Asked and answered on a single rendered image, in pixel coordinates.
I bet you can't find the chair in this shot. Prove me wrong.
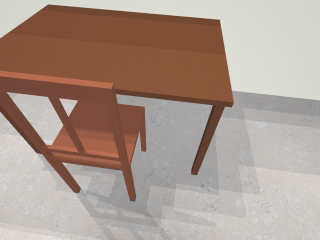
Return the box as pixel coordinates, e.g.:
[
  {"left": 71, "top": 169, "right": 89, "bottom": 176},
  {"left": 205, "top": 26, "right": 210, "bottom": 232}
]
[{"left": 0, "top": 70, "right": 147, "bottom": 202}]

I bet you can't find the table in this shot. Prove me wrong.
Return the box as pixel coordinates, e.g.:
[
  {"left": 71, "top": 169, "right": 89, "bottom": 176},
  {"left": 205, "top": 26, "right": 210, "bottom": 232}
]
[{"left": 0, "top": 4, "right": 234, "bottom": 175}]

